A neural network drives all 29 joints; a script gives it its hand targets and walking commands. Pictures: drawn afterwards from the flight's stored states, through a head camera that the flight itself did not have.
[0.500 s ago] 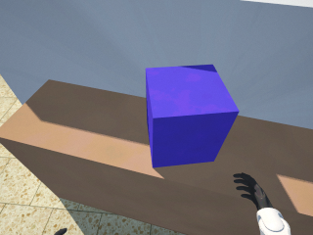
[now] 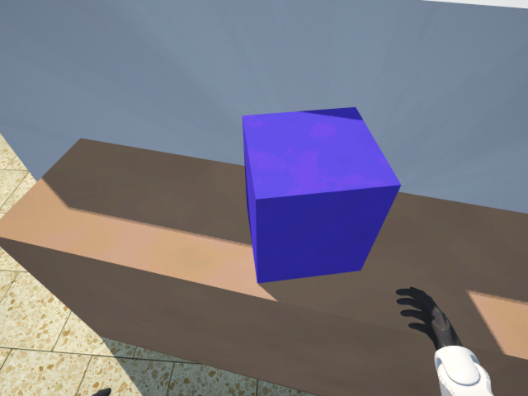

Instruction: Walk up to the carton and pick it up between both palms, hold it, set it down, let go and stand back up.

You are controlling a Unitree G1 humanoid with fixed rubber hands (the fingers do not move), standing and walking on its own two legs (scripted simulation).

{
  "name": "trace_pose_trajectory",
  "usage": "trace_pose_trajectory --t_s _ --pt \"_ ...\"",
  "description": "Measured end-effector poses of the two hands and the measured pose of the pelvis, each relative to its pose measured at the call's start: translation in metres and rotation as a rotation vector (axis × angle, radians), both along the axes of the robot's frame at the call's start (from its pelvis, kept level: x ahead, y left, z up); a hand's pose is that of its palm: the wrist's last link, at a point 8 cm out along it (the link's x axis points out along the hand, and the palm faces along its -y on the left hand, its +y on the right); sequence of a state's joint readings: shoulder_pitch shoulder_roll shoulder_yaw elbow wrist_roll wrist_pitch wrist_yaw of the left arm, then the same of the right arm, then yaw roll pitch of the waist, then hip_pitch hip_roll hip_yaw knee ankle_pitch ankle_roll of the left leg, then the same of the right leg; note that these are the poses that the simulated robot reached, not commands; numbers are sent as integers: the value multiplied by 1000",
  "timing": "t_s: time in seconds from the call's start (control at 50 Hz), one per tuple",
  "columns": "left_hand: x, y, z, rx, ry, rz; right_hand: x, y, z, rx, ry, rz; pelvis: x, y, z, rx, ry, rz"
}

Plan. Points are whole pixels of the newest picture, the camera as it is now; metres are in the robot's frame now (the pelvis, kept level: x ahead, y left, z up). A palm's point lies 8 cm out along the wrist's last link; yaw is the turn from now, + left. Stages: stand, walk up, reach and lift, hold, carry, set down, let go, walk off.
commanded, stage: stand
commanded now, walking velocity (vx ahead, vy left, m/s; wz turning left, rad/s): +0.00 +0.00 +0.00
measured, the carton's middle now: (305, 197) +0.44 -0.06 +0.02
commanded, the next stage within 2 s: none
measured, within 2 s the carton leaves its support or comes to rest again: neither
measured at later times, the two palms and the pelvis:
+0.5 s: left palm out of the picture +0.09 +0.27 -0.12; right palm (443, 336) +0.21 -0.26 -0.03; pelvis +0.00 -0.01 +0.00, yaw -1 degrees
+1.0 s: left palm out of the picture +0.11 +0.27 -0.12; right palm (444, 335) +0.22 -0.26 -0.03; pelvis +0.01 +0.00 +0.00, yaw -2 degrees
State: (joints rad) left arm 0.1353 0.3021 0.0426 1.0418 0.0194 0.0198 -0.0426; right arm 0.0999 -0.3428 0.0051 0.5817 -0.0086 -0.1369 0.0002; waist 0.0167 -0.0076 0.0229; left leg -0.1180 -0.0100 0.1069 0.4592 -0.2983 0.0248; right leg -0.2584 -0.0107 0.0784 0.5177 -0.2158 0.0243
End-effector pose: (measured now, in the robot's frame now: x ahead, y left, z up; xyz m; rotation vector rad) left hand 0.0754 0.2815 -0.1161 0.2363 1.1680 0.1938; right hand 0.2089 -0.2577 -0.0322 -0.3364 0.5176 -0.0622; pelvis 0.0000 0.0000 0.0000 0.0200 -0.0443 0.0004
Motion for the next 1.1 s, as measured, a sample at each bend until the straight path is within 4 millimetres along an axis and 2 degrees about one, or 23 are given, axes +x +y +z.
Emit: trace_pose_trajectory --t_s 0.16,0.92,1.1 --pt "-3 -6 -2 -12 27 -3 1 -2 0 1 1 9 3 -1 1 -1 0 -8" --pt "29 -14 -3 -14 -3 -37 6 -6 0 8 -7 -16 12 -4 -2 2 15 -38" --pt "31 -13 -3 -9 -5 -44 7 -7 -1 15 -10 -23 13 -5 -3 5 9 -45"
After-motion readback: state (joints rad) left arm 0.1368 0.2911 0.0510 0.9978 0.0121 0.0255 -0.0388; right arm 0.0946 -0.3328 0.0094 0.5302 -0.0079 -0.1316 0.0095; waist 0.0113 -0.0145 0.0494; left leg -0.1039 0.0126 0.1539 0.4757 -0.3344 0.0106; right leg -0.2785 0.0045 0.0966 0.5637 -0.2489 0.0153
